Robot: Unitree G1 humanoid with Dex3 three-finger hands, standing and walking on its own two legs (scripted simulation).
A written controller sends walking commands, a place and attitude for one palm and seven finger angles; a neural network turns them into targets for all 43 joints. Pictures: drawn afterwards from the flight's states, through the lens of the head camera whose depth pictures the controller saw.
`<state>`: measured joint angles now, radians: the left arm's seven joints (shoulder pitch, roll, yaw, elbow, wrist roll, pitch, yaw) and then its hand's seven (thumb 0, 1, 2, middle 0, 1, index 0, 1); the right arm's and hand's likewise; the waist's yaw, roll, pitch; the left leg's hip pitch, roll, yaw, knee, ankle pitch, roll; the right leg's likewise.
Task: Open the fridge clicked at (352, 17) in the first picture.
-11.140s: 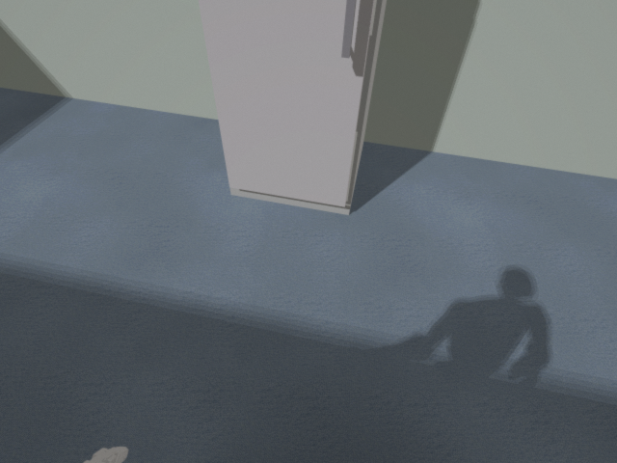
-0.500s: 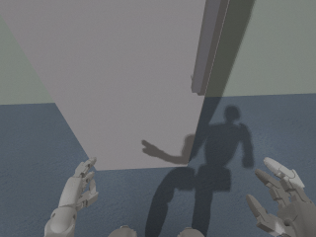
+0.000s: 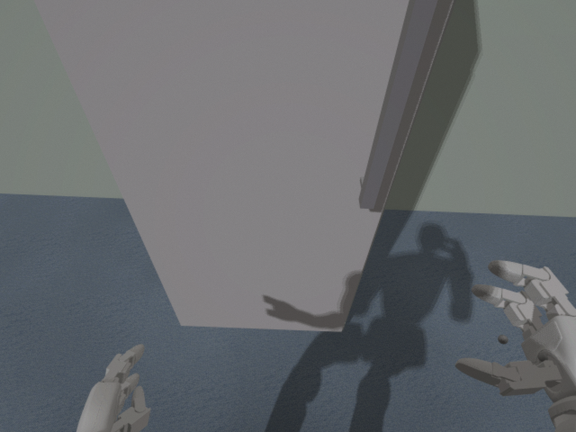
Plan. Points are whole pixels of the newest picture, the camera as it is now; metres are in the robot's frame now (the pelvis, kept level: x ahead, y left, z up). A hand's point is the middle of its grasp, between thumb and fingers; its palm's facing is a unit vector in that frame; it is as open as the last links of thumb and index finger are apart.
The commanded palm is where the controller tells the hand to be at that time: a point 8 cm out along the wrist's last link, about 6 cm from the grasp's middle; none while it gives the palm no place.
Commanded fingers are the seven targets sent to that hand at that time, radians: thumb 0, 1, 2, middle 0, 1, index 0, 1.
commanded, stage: raise the hand to about handle height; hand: right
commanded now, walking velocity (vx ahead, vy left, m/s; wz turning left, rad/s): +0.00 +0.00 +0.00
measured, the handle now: (397, 70) +0.52 -0.12 +0.26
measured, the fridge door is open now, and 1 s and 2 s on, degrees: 0 0 0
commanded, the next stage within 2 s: move the hooked fingers beside the handle in 1.04 s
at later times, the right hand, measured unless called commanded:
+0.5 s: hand out of the picture +0.27 -0.29 +0.18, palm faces +0.10 +0.99 -0.06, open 14.0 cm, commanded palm +0.23 -0.33 +0.19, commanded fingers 0.00 0.50 -0.30 0.30 1.20 0.30 1.20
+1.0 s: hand (569, 251) +0.28 -0.28 +0.19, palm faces +0.10 +0.99 -0.05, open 14.0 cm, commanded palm +0.24 -0.32 +0.20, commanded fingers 0.00 0.50 -0.30 0.30 1.20 0.30 1.20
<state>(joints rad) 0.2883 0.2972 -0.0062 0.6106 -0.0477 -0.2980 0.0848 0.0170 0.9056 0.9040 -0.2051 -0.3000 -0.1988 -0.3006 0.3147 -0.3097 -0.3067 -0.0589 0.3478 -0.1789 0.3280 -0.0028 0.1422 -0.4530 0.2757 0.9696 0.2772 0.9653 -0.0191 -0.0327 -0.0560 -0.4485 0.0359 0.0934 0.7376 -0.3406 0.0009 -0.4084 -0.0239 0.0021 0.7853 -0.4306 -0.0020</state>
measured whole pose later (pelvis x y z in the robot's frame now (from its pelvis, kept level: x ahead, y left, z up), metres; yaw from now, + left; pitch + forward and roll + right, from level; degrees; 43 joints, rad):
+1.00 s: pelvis +0.00 +0.00 +0.02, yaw +0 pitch -3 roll +1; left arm 0.25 0.27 -0.08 0.60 -0.07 -0.24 0.12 0.02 0.90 0.90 -0.21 -0.30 -0.20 -0.30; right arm -0.10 -0.43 -0.47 0.15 0.32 0.13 0.41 -0.02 0.51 -0.30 0.30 1.20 0.30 1.20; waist -0.05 -0.04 -0.01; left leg -0.22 0.03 0.08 0.50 -0.24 0.00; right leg -0.17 -0.02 -0.01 0.54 -0.32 0.00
